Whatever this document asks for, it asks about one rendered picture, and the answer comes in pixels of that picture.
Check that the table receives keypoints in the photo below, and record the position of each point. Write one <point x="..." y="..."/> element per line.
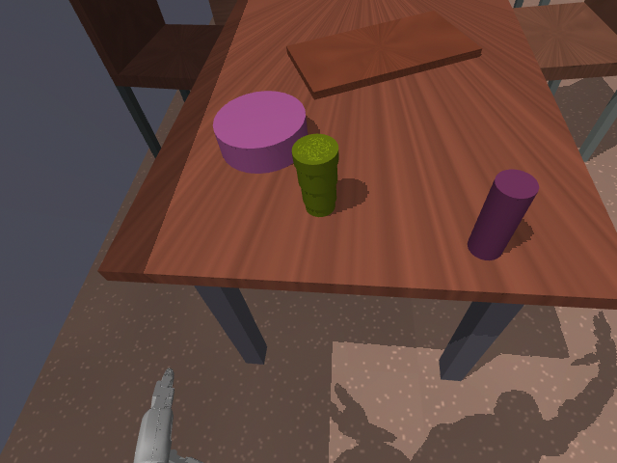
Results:
<point x="418" y="156"/>

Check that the left robot hand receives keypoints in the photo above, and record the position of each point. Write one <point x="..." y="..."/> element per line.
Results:
<point x="154" y="440"/>

